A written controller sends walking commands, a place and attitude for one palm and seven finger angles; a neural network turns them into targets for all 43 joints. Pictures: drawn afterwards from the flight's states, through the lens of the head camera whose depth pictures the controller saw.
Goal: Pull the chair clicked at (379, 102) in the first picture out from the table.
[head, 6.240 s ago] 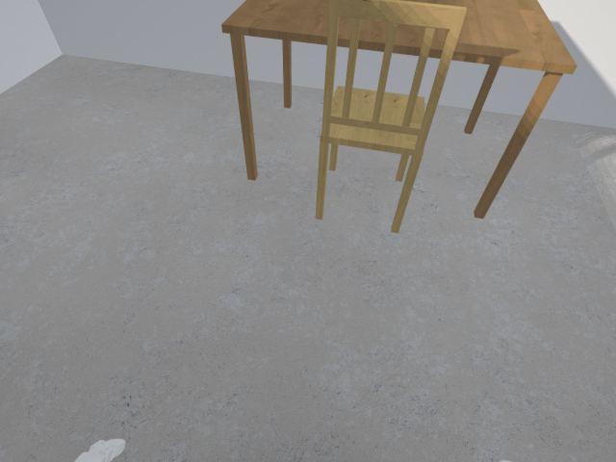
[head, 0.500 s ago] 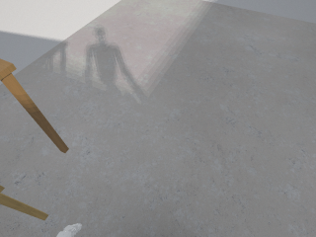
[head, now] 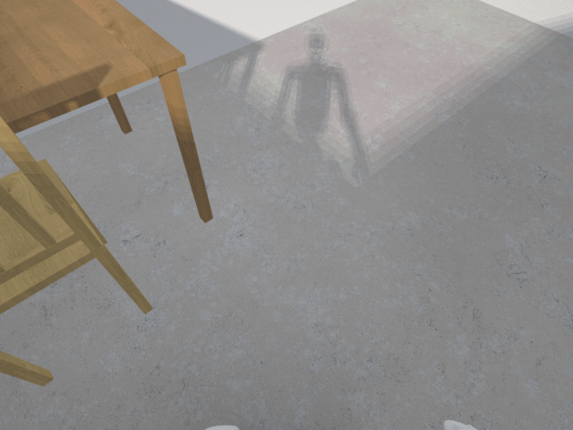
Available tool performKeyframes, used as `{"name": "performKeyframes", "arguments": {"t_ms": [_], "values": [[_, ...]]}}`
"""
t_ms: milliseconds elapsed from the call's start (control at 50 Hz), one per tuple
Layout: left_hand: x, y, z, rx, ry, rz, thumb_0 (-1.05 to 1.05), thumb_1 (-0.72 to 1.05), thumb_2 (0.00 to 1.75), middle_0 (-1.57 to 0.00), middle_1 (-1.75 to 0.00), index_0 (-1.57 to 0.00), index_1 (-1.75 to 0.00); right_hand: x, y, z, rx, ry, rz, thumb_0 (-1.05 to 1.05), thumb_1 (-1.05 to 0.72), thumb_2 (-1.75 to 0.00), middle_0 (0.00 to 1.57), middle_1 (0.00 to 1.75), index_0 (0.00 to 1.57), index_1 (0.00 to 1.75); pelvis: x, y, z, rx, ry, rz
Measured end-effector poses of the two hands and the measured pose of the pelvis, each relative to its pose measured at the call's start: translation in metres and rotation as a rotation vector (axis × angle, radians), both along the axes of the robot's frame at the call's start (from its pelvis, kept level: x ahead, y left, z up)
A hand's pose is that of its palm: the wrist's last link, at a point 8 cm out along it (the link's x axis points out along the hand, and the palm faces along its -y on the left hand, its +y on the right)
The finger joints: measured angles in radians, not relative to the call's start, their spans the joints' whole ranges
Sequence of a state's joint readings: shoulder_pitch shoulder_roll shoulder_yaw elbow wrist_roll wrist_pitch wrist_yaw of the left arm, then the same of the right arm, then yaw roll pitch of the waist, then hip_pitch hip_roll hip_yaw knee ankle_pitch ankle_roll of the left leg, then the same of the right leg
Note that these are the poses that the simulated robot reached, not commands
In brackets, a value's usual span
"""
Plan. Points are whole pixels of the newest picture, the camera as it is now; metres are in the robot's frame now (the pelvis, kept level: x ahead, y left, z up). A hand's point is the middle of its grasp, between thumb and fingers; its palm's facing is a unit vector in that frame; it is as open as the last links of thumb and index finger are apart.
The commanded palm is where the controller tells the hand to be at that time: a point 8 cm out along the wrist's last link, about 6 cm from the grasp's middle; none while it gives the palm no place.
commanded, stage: turn to face it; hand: left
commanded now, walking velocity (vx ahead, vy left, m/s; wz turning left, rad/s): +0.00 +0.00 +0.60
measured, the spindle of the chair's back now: out of the picture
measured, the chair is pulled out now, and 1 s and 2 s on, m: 0.00 0.00 0.00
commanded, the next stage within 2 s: take the last steps up to it in 1.16 s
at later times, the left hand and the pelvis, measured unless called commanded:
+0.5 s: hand out of the picture +0.11 +0.22 -0.13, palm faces +0.24 -0.93 -0.29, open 7.4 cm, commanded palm none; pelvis +0.01 -0.02 +0.01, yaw +15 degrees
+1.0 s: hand out of the picture -0.12 +0.20 -0.18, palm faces +0.56 -0.79 -0.24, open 7.4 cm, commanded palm none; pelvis -0.01 +0.01 +0.00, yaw +33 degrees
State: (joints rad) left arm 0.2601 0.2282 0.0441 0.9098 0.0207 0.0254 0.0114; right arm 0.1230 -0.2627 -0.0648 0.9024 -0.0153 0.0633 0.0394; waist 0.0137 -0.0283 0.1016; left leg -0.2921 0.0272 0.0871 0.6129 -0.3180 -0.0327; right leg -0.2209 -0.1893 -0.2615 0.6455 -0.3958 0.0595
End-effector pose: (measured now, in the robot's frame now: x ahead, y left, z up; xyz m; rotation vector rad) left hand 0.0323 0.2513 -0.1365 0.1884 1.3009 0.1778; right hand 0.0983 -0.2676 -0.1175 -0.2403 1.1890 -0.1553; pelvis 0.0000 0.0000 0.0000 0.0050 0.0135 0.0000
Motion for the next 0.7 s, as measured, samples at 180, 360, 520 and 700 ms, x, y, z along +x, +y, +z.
{"name": "performKeyframes", "arguments": {"t_ms": [180, 360, 520, 700], "values": [[0.0, 0.043, 0.009, 0.017, -0.013, 0.093, 0.01, 0.91, 0.9, -0.2, -0.3, -0.19, -0.3, 0.028, 0.04, 0.023, -0.025, -0.058, 0.096, 0.01, -0.9, -0.9, 0.2, 0.3, 0.21, 0.3, 0.002, 0.02, 0.014, -0.03, -0.001, 0.084], [0.04, 0.039, 0.031, 0.043, -0.178, 0.126, 0.0, 0.91, 0.9, -0.19, -0.3, -0.19, -0.3, 0.014, 0.043, 0.012, 0.016, 0.022, 0.136, 0.01, -0.9, -0.9, 0.2, 0.3, 0.21, 0.3, 0.005, 0.013, 0.018, -0.024, -0.001, 0.185], [0.048, 0.005, 0.043, 0.095, -0.264, 0.155, 0.0, 0.91, 0.9, -0.2, -0.3, -0.2, -0.3, 0.012, 0.011, -0.02, 0.058, 0.093, 0.162, 0.01, -0.9, -0.9, 0.2, 0.3, 0.21, 0.3, 0.009, -0.019, 0.006, 0.003, 0.005, 0.276], [-0.019, -0.023, 0.05, 0.096, -0.188, 0.306, 0.0, 0.9, 0.9, -0.2, -0.3, -0.2, -0.3, 0.042, 0.003, -0.015, 0.057, 0.12, 0.282, 0.01, -0.91, -0.9, 0.2, 0.3, 0.2, 0.3, 0.011, -0.03, 0.016, 0.034, -0.028, 0.417]]}}
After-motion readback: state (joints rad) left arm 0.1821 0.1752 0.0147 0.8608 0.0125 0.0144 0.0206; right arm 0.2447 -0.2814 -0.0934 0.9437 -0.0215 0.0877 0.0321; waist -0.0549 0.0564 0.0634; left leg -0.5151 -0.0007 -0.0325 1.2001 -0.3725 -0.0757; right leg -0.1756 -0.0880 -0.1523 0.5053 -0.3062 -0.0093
